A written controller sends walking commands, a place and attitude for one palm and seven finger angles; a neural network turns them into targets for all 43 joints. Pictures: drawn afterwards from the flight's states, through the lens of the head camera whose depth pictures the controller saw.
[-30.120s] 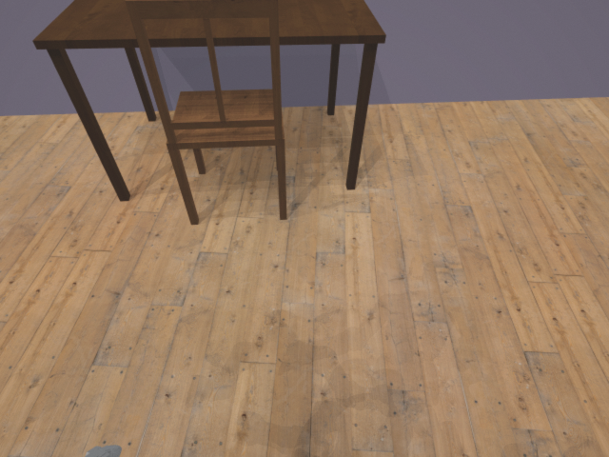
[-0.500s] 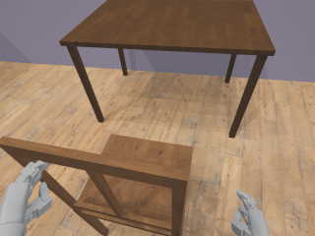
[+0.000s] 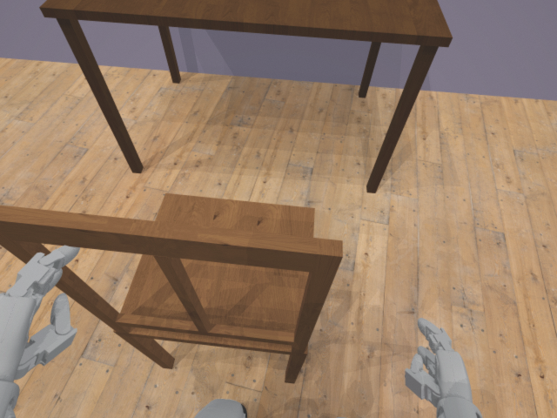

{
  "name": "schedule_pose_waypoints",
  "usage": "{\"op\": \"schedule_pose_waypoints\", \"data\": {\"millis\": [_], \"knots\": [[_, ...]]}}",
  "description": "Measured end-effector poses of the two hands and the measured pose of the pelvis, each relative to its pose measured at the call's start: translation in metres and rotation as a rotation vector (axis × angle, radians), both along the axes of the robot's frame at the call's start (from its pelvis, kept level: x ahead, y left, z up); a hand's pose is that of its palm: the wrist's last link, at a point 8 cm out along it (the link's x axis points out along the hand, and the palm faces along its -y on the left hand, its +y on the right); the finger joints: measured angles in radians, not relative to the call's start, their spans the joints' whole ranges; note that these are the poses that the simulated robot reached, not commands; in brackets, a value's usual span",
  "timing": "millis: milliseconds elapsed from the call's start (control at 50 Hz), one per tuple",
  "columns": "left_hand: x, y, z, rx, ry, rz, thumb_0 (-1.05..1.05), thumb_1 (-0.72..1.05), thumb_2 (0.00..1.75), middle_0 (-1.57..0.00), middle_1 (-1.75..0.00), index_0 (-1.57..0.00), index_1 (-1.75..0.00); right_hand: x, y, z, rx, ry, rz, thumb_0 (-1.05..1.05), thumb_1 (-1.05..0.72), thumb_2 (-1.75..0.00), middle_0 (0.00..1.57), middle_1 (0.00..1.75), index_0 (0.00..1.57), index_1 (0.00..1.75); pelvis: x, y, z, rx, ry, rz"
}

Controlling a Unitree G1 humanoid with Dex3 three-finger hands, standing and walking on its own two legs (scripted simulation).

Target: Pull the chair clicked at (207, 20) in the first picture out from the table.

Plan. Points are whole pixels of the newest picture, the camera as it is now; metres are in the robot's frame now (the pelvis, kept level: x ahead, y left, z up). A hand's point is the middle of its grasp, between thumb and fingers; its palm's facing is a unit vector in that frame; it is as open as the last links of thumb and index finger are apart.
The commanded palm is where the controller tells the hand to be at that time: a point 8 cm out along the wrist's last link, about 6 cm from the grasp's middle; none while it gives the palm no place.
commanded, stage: step back with the hand held close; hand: left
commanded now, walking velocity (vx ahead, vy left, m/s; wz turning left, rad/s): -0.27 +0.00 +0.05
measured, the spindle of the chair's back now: (189, 297) +0.28 +0.18 -0.07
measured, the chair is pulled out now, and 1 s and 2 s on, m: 0.64 0.65 0.65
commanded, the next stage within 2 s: stop stepping back and stand still in 0.58 s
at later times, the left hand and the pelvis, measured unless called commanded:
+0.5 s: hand out of the picture +0.13 +0.30 +0.15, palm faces +0.44 -0.77 -0.45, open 7.4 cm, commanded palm +0.05 +0.34 +0.18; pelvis -0.08 +0.03 -0.02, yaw +2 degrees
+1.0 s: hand out of the picture -0.01 +0.30 +0.16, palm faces +0.41 -0.79 -0.45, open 7.4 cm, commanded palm -0.05 +0.34 +0.18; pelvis -0.18 +0.04 +0.00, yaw +2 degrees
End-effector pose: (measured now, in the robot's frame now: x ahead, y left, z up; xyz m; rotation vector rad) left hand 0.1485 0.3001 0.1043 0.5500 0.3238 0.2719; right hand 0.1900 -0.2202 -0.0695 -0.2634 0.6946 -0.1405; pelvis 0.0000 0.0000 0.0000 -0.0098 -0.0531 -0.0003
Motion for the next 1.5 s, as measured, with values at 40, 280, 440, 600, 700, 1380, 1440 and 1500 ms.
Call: {"op": "schedule_pose_waypoints", "data": {"millis": [40, 280, 440, 600, 700, 1380, 1440, 1500], "knots": [[-0.009, 0.0, 0.002, 0.019, -0.007, -0.036, 0.02, 0.89, 0.89, -0.21, -0.3, -0.32, -0.33, -0.014, 0.0, -0.002, -0.014, 0.014, -0.003, 0.02, -0.91, -0.9, 0.2, 0.3, 0.2, 0.3, -0.008, 0.0, -0.001, -0.004, 0.001, 0.006], [-0.049, 0.018, 0.117, 0.235, -0.725, -0.021, 0.02, 0.89, 0.89, -0.22, -0.3, -0.27, -0.32, -0.08, 0.002, -0.025, -0.02, 0.049, -0.017, 0.02, -0.9, -0.9, 0.21, 0.3, 0.2, 0.3, -0.041, 0.015, -0.015, -0.027, 0.004, 0.018], [-0.049, 0.044, 0.067, 0.084, -0.605, 0.036, 0.01, 0.89, 0.9, -0.21, -0.3, -0.22, -0.31, -0.115, 0.019, -0.015, 0.021, -0.035, -0.107, 0.02, -0.91, -0.9, 0.2, 0.3, 0.2, 0.3, -0.066, 0.035, -0.018, -0.039, -0.01, 0.004], [-0.109, 0.028, 0.084, 0.194, -0.615, -0.102, 0.02, 0.89, 0.89, -0.22, -0.3, -0.22, -0.31, -0.139, 0.031, -0.018, -0.005, 0.026, 0.032, 0.02, -0.9, -0.9, 0.21, 0.3, 0.2, 0.3, -0.106, 0.028, -0.016, -0.076, 0.03, 0.045], [-0.14, 0.039, 0.097, 0.205, -0.676, -0.07, 0.02, 0.88, 0.89, -0.22, -0.3, -0.22, -0.31, -0.15, 0.03, -0.019, -0.031, 0.04, 0.027, 0.02, -0.9, -0.9, 0.21, 0.3, 0.2, 0.3, -0.121, 0.038, -0.015, -0.044, 0.027, 0.028], [-0.248, 0.041, 0.088, 0.106, -0.591, -0.08, 0.02, 0.89, 0.89, -0.21, -0.3, -0.22, -0.3, -0.311, 0.039, -0.014, 0.035, 0.096, -0.038, 0.02, -0.9, -0.9, 0.21, 0.3, 0.2, 0.3, -0.234, 0.043, 0.0, -0.011, 0.013, 0.019], [-0.251, 0.052, 0.081, 0.084, -0.608, -0.021, 0.02, 0.89, 0.89, -0.22, -0.3, -0.22, -0.3, -0.313, 0.034, -0.015, 0.002, 0.085, -0.045, 0.02, -0.9, -0.9, 0.21, 0.3, 0.2, 0.3, -0.238, 0.048, -0.002, -0.02, 0.025, 0.029], [-0.252, 0.062, 0.075, 0.074, -0.595, 0.017, 0.02, 0.89, 0.89, -0.22, -0.3, -0.22, -0.3, -0.312, 0.032, -0.013, -0.01, 0.062, -0.062, 0.02, -0.9, -0.9, 0.21, 0.3, 0.2, 0.3, -0.247, 0.053, -0.003, -0.015, 0.012, 0.031]]}}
